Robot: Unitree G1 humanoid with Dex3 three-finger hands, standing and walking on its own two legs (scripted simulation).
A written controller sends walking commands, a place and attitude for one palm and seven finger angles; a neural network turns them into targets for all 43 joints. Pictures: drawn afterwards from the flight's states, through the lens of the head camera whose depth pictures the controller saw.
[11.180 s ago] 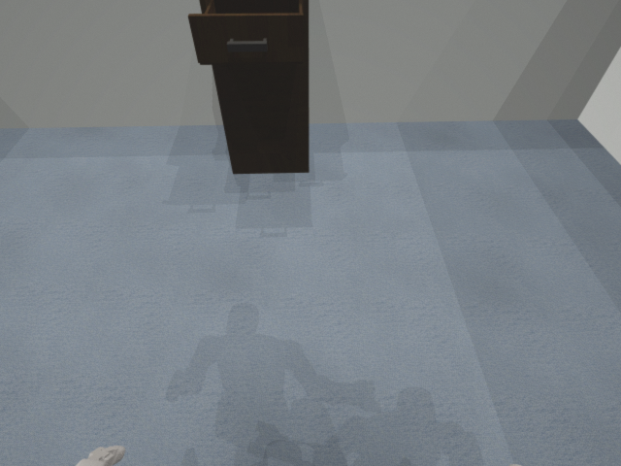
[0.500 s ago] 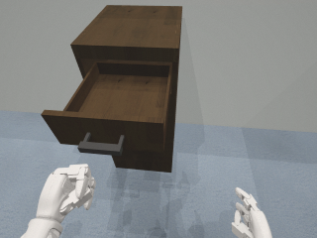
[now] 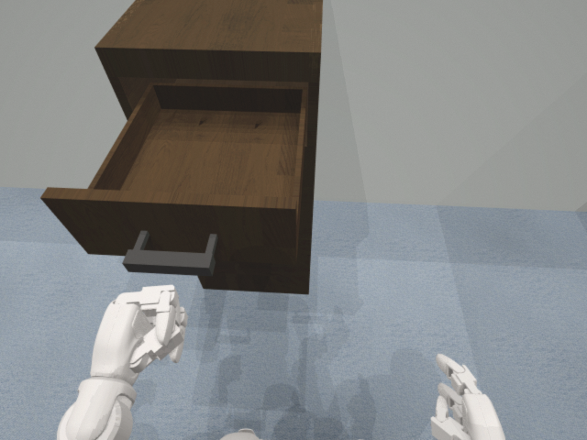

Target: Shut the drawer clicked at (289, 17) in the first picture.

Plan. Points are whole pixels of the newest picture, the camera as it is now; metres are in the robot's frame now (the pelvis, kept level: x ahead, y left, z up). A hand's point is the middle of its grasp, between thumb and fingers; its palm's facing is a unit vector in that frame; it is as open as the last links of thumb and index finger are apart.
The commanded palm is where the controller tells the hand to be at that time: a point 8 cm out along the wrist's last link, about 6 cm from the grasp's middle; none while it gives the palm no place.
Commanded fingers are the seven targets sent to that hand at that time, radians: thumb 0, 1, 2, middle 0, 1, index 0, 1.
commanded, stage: bring the fist close to the handle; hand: left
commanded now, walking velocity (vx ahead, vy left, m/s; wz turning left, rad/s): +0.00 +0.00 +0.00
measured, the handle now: (174, 250) +0.36 +0.19 +0.05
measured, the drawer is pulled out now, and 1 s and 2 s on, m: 0.30 0.30 0.17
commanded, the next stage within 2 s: push the drawer shut in 0.56 s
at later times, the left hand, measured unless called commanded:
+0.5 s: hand (180, 325) +0.25 +0.16 +0.05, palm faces -0.03 -1.00 -0.05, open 3.2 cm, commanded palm +0.23 +0.21 +0.05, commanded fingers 0.00 0.90 0.90 -1.40 -1.60 -1.40 -1.60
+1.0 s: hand (188, 301) +0.28 +0.15 +0.05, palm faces -0.04 -1.00 -0.05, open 3.2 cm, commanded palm +0.27 +0.21 +0.05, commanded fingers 0.00 0.90 0.90 -1.40 -1.60 -1.40 -1.60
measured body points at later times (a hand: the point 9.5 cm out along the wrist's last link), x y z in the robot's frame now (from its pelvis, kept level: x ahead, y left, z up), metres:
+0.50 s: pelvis +0.00 -0.01 -0.01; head +0.05 -0.01 +0.44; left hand +0.25 +0.21 +0.05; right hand +0.16 -0.25 -0.10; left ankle +0.02 +0.11 -0.69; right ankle +0.00 -0.11 -0.70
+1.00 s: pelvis +0.00 -0.01 -0.01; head +0.05 -0.02 +0.44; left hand +0.28 +0.21 +0.05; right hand +0.16 -0.25 -0.10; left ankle +0.02 +0.11 -0.69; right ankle +0.00 -0.11 -0.70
